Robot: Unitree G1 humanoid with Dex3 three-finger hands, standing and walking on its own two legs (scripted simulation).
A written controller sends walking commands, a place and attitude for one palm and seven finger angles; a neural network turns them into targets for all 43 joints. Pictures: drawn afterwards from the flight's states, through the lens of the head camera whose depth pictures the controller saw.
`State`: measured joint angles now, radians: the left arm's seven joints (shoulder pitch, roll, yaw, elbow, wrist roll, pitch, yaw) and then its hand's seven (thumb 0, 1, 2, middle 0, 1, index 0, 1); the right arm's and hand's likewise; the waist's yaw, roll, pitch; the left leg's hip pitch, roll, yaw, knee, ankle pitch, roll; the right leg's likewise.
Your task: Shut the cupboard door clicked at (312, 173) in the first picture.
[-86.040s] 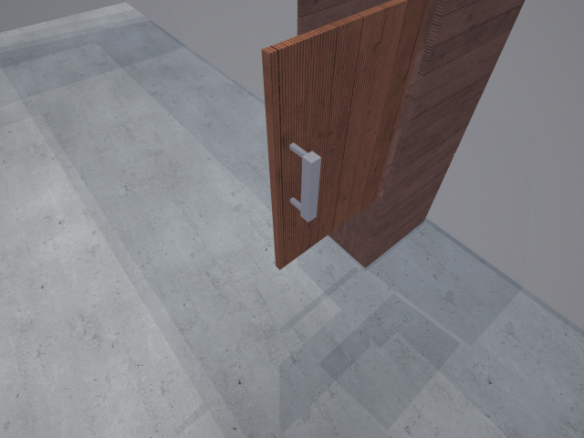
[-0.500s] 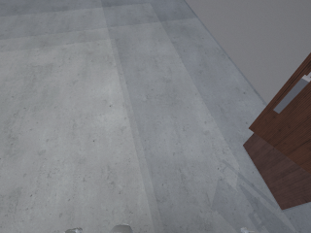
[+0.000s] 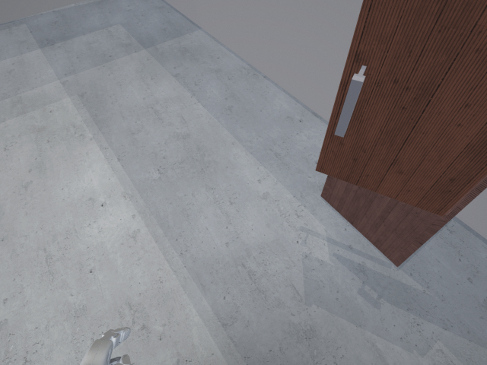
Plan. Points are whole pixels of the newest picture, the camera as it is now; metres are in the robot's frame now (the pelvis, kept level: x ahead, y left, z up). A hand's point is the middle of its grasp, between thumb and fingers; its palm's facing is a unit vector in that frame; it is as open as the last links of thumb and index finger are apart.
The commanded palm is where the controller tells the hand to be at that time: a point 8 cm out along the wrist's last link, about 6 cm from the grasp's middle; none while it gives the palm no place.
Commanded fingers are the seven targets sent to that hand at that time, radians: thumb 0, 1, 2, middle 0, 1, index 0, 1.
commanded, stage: turn to face it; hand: left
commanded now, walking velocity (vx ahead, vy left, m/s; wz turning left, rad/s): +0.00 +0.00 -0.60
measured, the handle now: (351, 102) +0.69 -0.23 +0.00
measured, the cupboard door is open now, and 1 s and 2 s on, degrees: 27 27 27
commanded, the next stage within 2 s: take the last steps up to it in 0.70 s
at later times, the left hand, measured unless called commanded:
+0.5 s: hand out of the picture +0.14 +0.22 -0.17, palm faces -0.17 -0.96 -0.20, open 7.4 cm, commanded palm none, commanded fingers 0.00 0.90 0.90 -0.20 -0.30 -0.20 -0.30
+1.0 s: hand (175, 329) +0.19 +0.15 -0.14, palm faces -0.41 -0.89 -0.23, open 7.4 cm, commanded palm none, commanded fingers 0.00 0.90 0.90 -0.20 -0.30 -0.20 -0.30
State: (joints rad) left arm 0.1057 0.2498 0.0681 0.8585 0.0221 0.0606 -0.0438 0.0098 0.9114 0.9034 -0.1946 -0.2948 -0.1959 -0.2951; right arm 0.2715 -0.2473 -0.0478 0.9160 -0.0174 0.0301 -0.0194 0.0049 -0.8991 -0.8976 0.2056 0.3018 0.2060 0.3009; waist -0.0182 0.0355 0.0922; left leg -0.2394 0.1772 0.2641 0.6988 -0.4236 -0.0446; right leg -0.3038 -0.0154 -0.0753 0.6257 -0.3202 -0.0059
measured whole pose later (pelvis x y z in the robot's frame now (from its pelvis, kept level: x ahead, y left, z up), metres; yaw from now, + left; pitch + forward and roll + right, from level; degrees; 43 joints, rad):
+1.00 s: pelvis +0.04 +0.01 +0.01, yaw -25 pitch +0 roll -1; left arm 0.20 0.18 0.04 0.95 0.02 0.03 -0.02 0.01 0.91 0.90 -0.20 -0.29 -0.20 -0.30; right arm 0.32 -0.25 -0.05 1.03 -0.02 0.06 -0.02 0.01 -0.90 -0.90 0.20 0.30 0.20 0.30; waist -0.03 0.06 0.01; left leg -0.40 0.08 0.09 0.95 -0.49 -0.03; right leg -0.18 0.02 -0.05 0.50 -0.32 -0.04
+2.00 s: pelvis +0.21 -0.16 +0.02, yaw -29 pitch +1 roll +1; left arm 0.13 0.15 0.03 1.00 0.03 0.00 0.03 -0.01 0.93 0.90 -0.20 -0.30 -0.20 -0.30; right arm 0.17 -0.21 -0.05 1.01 0.00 0.04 -0.03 0.00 -0.91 -0.90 0.20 0.30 0.20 0.30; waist 0.00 0.02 0.09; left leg -0.41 0.01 0.04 0.93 -0.47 -0.06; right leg -0.28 -0.04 -0.11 0.46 -0.20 -0.04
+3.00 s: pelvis +0.18 -0.11 +0.02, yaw -30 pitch -2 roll +0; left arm 0.28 0.14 0.00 1.13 0.01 0.02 0.03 0.01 0.92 0.90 -0.20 -0.30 -0.20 -0.30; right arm 0.34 -0.14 -0.01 1.17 -0.01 0.01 -0.03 0.00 -0.91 -0.90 0.20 0.30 0.20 0.30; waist -0.02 -0.03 0.05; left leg -0.21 0.00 0.06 0.38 -0.15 0.02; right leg -0.10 0.01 0.02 0.39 -0.26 -0.01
